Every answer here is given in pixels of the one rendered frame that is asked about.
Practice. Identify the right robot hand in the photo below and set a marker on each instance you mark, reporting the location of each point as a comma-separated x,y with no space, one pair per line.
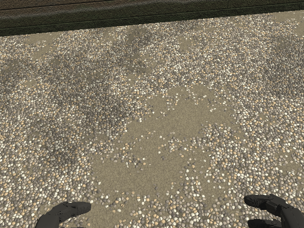
290,217

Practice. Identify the left robot hand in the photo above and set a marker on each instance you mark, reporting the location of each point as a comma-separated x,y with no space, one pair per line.
61,213

